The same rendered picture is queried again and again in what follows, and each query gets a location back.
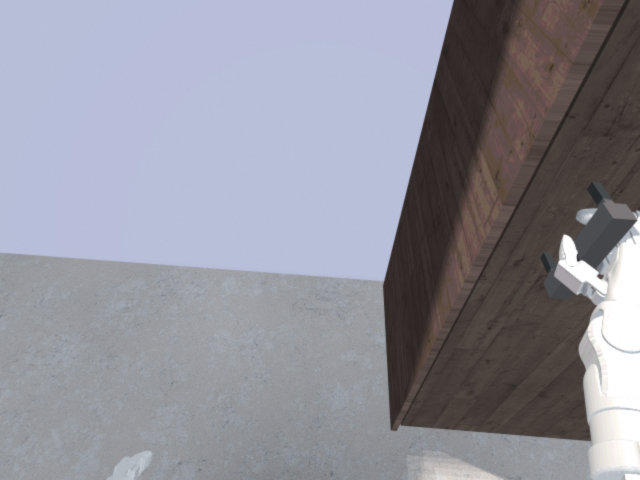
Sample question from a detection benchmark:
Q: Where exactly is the wardrobe door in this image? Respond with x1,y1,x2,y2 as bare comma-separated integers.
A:
401,0,640,441

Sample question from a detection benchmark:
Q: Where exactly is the right robot hand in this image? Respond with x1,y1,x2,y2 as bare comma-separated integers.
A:
554,208,640,307

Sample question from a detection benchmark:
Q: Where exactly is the handle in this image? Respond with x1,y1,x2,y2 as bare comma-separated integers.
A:
540,182,638,299

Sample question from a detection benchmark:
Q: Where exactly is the left robot hand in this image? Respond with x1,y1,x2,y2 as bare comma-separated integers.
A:
105,451,153,480

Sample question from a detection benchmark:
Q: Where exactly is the robot right forearm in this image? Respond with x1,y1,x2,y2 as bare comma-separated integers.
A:
579,301,640,480

